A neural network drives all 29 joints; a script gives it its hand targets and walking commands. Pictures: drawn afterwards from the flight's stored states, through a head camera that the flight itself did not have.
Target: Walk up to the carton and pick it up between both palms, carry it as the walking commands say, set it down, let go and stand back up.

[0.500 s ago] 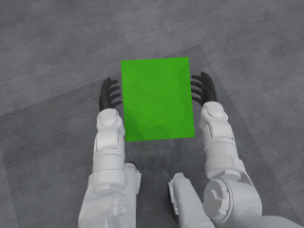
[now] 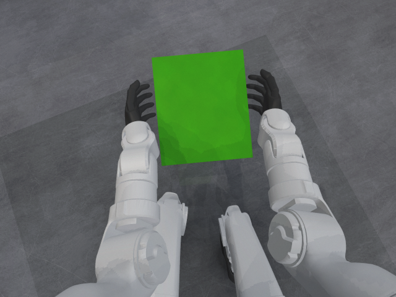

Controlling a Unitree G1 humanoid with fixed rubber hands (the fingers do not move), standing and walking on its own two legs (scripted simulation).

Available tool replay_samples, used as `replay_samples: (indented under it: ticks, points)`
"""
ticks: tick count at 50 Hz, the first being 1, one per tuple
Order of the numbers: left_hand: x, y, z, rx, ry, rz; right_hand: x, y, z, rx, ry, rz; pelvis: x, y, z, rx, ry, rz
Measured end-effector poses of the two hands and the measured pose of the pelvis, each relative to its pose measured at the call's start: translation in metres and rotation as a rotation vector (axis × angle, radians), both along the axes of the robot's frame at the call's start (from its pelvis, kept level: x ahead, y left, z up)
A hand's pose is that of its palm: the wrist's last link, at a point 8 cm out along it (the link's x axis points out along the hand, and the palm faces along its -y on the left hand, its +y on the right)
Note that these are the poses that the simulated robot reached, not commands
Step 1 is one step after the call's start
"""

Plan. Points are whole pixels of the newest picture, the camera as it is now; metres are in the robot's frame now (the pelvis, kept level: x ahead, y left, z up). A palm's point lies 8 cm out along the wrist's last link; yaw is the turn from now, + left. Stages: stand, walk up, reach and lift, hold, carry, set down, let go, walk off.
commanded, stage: set down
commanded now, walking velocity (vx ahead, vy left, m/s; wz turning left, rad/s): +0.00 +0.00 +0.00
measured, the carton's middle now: (201, 113) +0.47 +0.03 -0.15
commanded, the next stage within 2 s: none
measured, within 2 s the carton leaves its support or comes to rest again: neither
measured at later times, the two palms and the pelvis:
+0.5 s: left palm (146, 123) +0.44 +0.15 -0.16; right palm (258, 112) +0.48 -0.11 -0.15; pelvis -0.01 -0.01 -0.06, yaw -2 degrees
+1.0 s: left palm (152, 125) +0.46 +0.16 -0.25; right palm (249, 113) +0.51 -0.11 -0.24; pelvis -0.03 -0.01 -0.12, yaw -3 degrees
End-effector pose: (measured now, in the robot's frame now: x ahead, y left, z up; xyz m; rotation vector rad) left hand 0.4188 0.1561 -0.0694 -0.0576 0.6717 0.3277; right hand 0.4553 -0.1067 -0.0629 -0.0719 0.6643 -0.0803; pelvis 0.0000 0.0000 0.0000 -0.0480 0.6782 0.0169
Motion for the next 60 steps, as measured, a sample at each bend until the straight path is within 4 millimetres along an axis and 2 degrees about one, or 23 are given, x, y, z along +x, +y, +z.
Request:
replay_samples:
  ticks: [15, 42, 60]
  points:
    - [0.018, -0.002, -0.050, 0.009, 0.007, -0.013, 0.016, -0.003, -0.053, -0.004, 0.004, -0.006, -0.005, -0.008, -0.037, 0.007, 0.049, -0.028]
    - [0.039, 0.001, -0.148, -0.004, 0.029, -0.015, 0.047, 0.000, -0.145, -0.027, 0.024, 0.042, -0.028, -0.006, -0.107, 0.004, 0.096, -0.053]
    - [0.055, -0.001, -0.214, -0.003, 0.052, -0.032, 0.066, -0.004, -0.210, -0.028, 0.042, 0.060, -0.030, -0.006, -0.144, 0.017, 0.128, -0.075]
